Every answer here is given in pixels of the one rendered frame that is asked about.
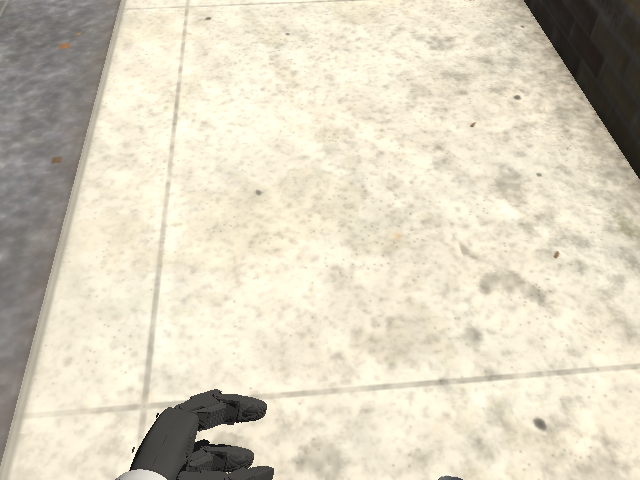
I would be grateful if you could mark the left robot hand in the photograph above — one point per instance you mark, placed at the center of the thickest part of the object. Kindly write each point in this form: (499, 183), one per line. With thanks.
(169, 447)

